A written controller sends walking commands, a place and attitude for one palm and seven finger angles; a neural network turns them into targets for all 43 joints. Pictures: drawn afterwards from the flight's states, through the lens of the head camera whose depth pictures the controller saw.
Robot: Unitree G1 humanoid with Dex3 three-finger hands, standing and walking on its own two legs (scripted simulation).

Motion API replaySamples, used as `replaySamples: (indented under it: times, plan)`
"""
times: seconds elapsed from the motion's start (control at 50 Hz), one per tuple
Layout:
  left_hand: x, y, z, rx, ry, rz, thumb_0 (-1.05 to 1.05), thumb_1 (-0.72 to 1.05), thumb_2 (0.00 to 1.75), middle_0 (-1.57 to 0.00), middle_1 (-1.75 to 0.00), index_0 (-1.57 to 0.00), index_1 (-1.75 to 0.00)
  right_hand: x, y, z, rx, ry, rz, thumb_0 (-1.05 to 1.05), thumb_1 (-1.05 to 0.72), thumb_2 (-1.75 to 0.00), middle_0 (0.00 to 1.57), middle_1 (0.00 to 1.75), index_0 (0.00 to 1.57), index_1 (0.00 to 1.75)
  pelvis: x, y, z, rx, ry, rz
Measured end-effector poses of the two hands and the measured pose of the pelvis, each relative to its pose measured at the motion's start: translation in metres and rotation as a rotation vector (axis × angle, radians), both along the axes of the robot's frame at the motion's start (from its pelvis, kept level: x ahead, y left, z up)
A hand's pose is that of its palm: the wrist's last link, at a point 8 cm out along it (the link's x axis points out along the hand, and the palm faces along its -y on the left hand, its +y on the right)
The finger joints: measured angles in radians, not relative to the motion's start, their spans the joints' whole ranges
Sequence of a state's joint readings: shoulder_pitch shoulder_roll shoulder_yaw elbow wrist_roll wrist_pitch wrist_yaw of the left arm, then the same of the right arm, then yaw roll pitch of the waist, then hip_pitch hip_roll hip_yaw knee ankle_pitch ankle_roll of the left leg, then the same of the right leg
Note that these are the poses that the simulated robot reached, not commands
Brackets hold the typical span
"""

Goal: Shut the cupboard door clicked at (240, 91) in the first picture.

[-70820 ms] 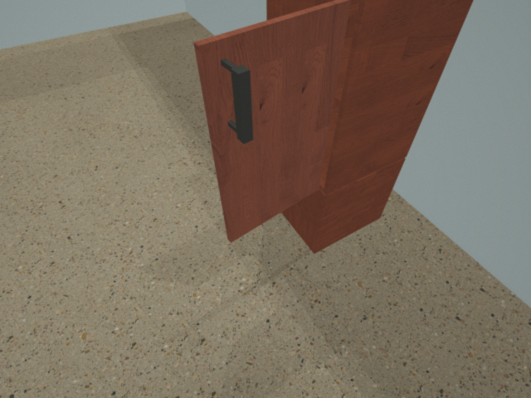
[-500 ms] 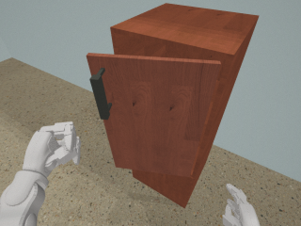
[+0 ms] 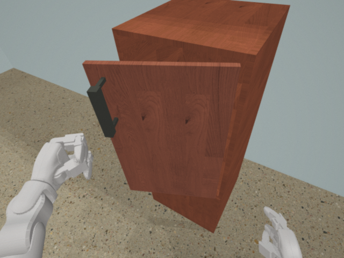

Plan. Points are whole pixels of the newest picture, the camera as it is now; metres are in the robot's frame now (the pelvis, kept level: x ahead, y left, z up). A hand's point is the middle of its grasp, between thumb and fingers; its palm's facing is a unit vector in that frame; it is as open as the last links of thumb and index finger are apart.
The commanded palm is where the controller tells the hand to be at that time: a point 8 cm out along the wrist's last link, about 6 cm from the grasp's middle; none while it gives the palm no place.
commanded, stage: bring the fist close to the handle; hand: left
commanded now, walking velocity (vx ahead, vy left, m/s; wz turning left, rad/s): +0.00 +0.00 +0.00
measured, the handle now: (106, 108) +0.43 +0.21 +0.15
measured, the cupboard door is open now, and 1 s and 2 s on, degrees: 23 23 7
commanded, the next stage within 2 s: push the door shut along its arc in 1.04 s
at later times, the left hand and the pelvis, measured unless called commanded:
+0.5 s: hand (95, 141) +0.30 +0.19 +0.16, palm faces -0.03 -1.00 -0.05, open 3.1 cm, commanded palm +0.28 +0.24 +0.15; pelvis +0.01 +0.02 +0.00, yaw +0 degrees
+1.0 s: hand (103, 136) +0.34 +0.19 +0.14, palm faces +0.00 -1.00 -0.04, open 3.1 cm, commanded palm +0.31 +0.24 +0.15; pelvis +0.01 +0.02 +0.01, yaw -1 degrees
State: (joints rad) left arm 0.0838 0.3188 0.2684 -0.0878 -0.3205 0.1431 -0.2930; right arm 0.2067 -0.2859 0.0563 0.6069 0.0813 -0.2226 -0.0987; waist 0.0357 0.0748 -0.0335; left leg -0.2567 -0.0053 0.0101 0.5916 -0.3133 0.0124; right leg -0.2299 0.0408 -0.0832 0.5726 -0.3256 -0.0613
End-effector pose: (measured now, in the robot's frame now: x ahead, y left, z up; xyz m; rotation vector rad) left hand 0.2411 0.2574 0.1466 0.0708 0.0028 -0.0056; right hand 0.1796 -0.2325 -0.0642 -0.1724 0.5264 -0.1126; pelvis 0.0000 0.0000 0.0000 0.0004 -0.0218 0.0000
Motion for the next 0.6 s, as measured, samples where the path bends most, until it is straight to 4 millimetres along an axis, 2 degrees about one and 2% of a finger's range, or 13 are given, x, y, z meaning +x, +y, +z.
replaySamples:
  times: [0.06,0.2,0.26,0.36,0.44,0.52,0.6]
  plan:
    - [0.008,-0.006,-0.003,-0.004,0.005,-0.028,0.01,0.90,0.90,-1.30,-1.50,-1.30,-1.50,0.000,-0.002,0.000,-0.011,0.006,-0.015,0.01,-0.90,-0.90,0.20,0.30,0.20,0.30,0.002,0.002,0.000,0.003,0.007,-0.005]
    - [0.021,0.003,0.018,-0.005,-0.125,0.010,0.01,0.89,0.90,-1.30,-1.50,-1.30,-1.49,0.001,0.002,0.003,-0.015,0.011,-0.017,0.01,-0.90,-0.90,0.20,0.30,0.20,0.30,0.008,0.005,0.001,0.004,0.010,-0.009]
    - [0.026,0.005,0.013,-0.012,-0.084,0.010,0.01,0.89,0.90,-1.30,-1.50,-1.30,-1.50,0.002,0.006,0.002,-0.005,0.016,-0.017,0.01,-0.90,-0.90,0.20,0.30,0.20,0.30,0.009,0.009,0.001,0.002,0.011,-0.009]
    - [0.030,-0.006,-0.002,-0.021,-0.003,-0.030,0.01,0.90,0.90,-1.30,-1.50,-1.30,-1.50,0.002,0.014,0.001,0.000,0.023,-0.019,0.01,-0.90,-0.90,0.20,0.30,0.20,0.30,0.008,0.016,0.001,0.000,0.011,-0.007]
    - [0.035,-0.013,0.006,-0.018,-0.059,-0.040,0.01,0.90,0.90,-1.30,-1.50,-1.30,-1.50,0.002,0.022,0.001,-0.002,0.029,-0.012,0.01,-0.90,-0.90,0.20,0.30,0.20,0.30,0.007,0.018,0.002,0.000,0.006,-0.008]
    - [0.045,-0.013,0.020,-0.022,-0.123,-0.026,0.01,0.89,0.90,-1.31,-1.50,-1.30,-1.50,0.001,0.028,0.001,0.006,0.041,-0.003,0.01,-0.90,-0.90,0.20,0.30,0.20,0.30,0.007,0.020,0.002,0.000,0.002,-0.009]
    - [0.058,-0.012,0.016,-0.028,-0.067,-0.018,0.01,0.89,0.90,-1.30,-1.50,-1.30,-1.50,-0.002,0.031,-0.002,0.018,0.066,-0.006,0.01,-0.90,-0.90,0.20,0.30,0.20,0.30,0.006,0.022,0.003,-0.001,-0.001,-0.006]
